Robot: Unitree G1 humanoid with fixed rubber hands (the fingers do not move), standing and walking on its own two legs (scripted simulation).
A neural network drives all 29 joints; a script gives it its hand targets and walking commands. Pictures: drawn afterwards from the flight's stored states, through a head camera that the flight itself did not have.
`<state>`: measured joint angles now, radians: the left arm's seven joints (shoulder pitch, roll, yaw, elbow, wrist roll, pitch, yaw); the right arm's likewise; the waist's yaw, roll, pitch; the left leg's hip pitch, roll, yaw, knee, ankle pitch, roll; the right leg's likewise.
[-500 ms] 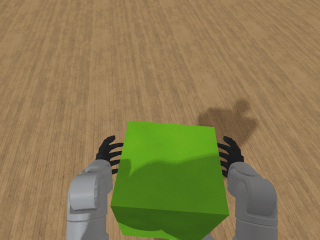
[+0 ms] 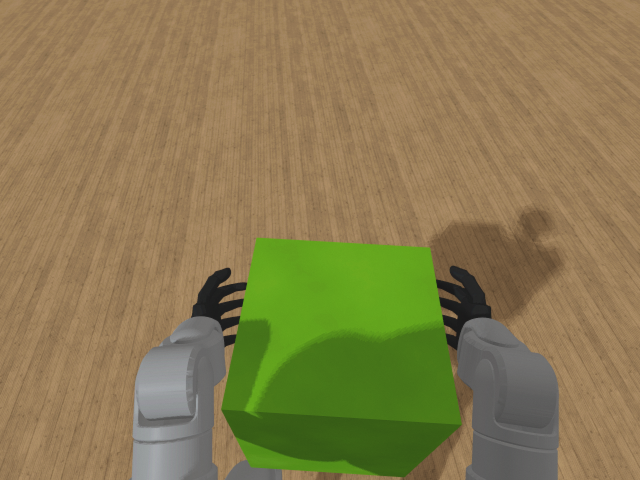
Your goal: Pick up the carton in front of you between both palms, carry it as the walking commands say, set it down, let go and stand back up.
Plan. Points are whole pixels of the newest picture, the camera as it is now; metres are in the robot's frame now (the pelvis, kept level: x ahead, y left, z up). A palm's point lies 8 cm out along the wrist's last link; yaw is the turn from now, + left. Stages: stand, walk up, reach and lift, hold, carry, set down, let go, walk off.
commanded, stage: carry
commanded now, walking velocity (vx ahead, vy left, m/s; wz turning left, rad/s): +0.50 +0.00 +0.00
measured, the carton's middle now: (334, 364) +0.26 +0.01 -0.01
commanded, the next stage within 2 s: none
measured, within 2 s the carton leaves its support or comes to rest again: neither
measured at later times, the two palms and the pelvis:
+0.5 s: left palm (237, 151) +0.61 +0.18 +0.05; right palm (411, 151) +0.60 -0.12 +0.06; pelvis +0.34 +0.05 +0.00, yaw -3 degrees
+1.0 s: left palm (286, 47) +0.94 +0.13 +0.08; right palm (421, 45) +0.95 -0.17 +0.07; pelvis +0.68 -0.02 +0.00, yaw +0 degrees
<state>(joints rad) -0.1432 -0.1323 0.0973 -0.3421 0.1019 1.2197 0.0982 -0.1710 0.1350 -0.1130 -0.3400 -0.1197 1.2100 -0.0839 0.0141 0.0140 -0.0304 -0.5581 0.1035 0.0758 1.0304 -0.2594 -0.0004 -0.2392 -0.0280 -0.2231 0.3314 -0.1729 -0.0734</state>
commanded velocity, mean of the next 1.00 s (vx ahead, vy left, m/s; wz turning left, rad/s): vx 0.50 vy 0.00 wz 0.00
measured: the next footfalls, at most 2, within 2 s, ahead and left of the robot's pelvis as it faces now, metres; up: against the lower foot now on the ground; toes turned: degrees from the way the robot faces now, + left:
left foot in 0.28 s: +0.38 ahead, +0.13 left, +0.00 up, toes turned +10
right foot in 0.76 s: +0.70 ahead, -0.10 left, +0.00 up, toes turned -13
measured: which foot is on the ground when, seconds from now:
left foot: up 0.00-0.26, down 0.28-0.78, up 0.80-1.00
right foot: down 0.00-0.30, up 0.32-0.74, down 0.76-1.00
